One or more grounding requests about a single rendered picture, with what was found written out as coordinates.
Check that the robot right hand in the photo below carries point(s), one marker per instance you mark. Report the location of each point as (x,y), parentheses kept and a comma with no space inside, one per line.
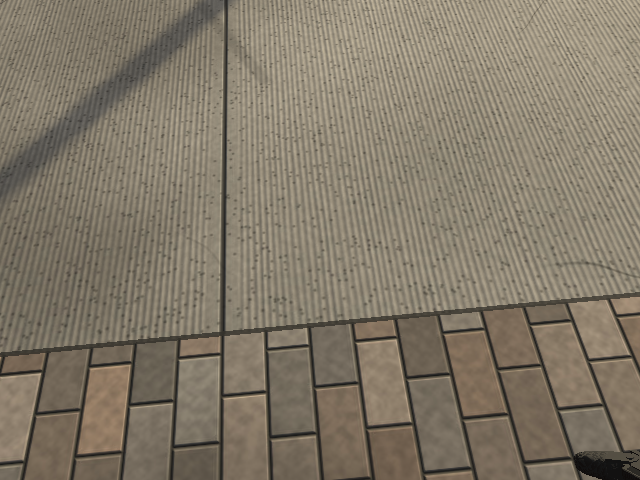
(609,465)

